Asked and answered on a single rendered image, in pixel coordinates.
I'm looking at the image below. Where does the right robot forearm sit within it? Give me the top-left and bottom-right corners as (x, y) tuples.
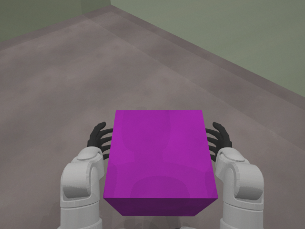
(215, 147), (264, 229)

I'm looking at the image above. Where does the carton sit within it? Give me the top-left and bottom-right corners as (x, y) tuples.
(103, 110), (218, 216)

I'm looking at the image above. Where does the right robot hand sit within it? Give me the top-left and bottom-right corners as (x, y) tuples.
(205, 122), (232, 162)

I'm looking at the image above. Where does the left robot forearm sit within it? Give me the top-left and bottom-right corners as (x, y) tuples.
(57, 146), (105, 229)

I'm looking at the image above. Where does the left robot hand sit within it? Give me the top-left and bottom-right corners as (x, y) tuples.
(87, 122), (113, 160)

